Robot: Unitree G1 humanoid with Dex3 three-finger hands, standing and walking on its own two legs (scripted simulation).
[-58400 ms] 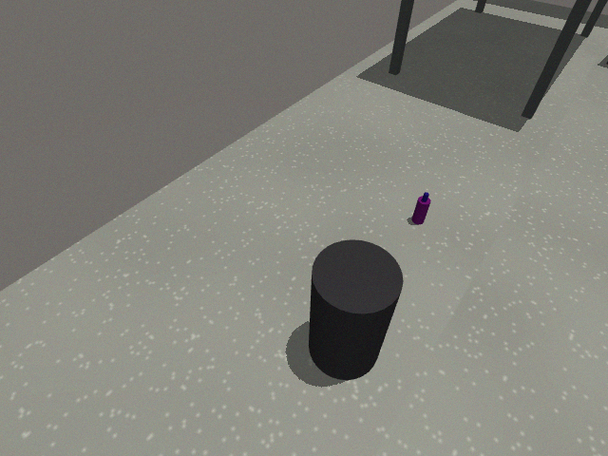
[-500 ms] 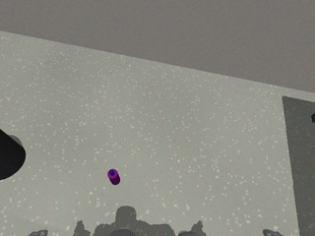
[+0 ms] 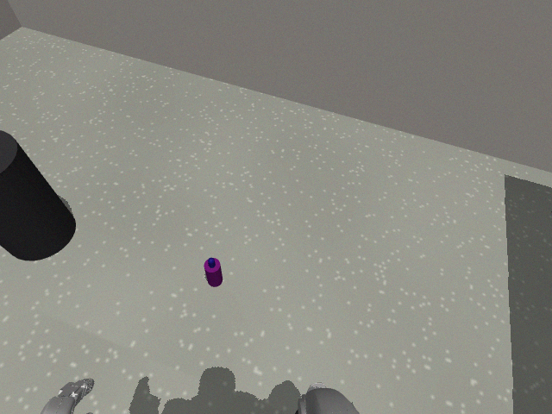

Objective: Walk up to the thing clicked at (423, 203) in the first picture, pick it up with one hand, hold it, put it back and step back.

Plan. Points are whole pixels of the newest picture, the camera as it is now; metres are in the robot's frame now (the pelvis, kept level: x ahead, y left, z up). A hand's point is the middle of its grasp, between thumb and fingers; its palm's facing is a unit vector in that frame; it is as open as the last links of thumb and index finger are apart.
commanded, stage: step back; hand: left
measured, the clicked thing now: (213, 270) +0.63 +0.20 -0.67
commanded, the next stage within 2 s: stand in 1.94 s
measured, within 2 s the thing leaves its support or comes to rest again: neither
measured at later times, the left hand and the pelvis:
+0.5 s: hand out of the picture -0.09 +0.23 -0.12, palm faces -0.04 -0.90 -0.43, open 7.4 cm; pelvis -0.16 -0.04 +0.01, yaw -3 degrees
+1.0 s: hand out of the picture -0.26 +0.22 -0.15, palm faces -0.06 -0.92 -0.39, open 7.4 cm; pelvis -0.34 -0.05 +0.00, yaw -4 degrees
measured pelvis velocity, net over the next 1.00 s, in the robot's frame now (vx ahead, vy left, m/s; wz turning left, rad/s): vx -0.34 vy -0.05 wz -0.07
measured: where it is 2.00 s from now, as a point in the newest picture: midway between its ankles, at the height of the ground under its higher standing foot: outside the picture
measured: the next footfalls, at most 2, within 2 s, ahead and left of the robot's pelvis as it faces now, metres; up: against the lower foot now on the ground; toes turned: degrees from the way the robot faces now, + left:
right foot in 0.30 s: -0.10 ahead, -0.16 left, +0.00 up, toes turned -1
left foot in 0.66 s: -0.20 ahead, +0.08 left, +0.00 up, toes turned -2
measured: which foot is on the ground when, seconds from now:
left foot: down 0.00-0.34, up 0.36-0.64, down 0.66-1.00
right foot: up 0.00-0.28, down 0.30-0.68, up 0.70-0.98, down 1.00-1.00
